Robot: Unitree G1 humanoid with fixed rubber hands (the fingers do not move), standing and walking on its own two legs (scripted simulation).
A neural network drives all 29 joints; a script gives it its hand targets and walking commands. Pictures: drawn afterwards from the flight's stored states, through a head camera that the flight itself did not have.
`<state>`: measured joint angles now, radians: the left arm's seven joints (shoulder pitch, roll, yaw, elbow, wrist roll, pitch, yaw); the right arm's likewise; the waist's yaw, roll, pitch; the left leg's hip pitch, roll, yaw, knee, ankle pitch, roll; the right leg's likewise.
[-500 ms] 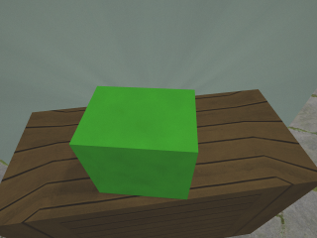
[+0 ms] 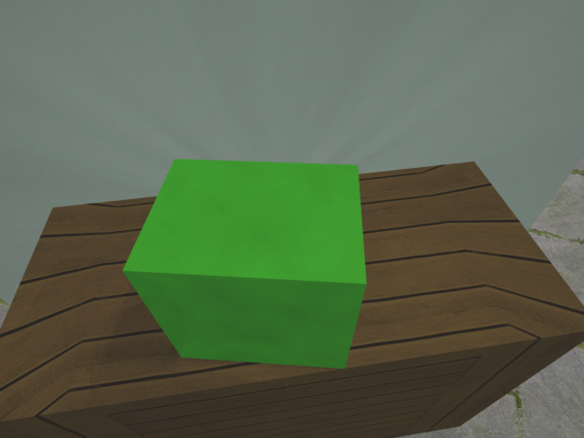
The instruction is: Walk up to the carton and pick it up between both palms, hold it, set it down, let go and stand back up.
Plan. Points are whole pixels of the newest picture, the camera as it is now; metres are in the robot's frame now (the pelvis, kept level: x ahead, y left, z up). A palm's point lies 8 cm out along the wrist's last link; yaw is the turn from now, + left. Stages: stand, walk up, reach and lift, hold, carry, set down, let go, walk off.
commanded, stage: stand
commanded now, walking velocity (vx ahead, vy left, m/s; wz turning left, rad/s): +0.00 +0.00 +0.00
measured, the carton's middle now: (263, 268) +0.36 +0.05 +0.04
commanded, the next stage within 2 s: none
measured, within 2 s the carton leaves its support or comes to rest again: neither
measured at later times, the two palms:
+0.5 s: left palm out of the picture -0.02 +0.20 -0.15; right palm out of the picture -0.04 -0.21 -0.15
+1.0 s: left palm out of the picture -0.01 +0.20 -0.15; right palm out of the picture -0.04 -0.21 -0.15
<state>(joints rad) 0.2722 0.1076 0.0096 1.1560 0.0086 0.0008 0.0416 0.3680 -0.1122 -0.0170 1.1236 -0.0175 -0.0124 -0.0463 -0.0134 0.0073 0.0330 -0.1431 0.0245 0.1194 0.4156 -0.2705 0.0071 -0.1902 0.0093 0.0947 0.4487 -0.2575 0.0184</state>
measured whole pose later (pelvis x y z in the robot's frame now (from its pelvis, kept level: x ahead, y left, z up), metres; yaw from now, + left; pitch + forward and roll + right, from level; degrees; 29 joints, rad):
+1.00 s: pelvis +0.01 +0.00 +0.00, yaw +0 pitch -1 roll +0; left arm 0.29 0.10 0.01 1.17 0.01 -0.01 0.04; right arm 0.36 -0.12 -0.03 1.13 -0.02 -0.01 -0.04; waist -0.01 0.01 0.04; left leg -0.12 0.03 0.11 0.41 -0.28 0.00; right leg -0.16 0.01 0.08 0.44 -0.26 0.01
